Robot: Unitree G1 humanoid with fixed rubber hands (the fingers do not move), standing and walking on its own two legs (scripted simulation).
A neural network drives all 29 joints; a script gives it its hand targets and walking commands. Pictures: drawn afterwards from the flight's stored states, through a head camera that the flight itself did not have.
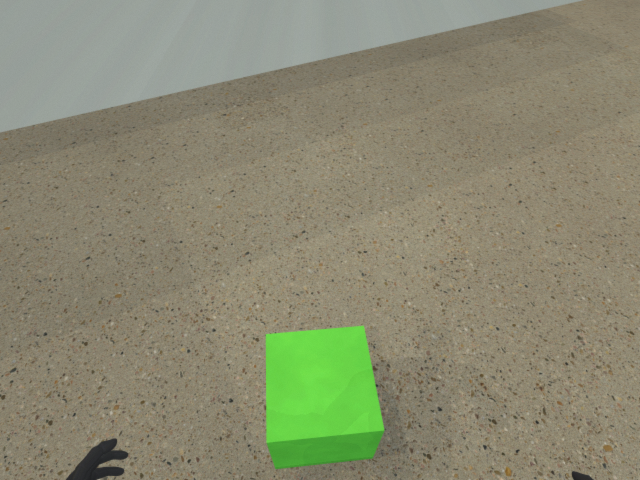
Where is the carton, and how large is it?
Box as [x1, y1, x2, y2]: [266, 326, 383, 468]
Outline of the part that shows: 363,326 266,334 266,442 275,468 372,458 383,432 383,425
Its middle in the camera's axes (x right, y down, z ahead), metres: +0.01 +0.45 +1.09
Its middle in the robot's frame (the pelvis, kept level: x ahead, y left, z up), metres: +0.46 +0.02 -0.63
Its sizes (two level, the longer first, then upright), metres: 0.274 0.274 0.263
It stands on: the floor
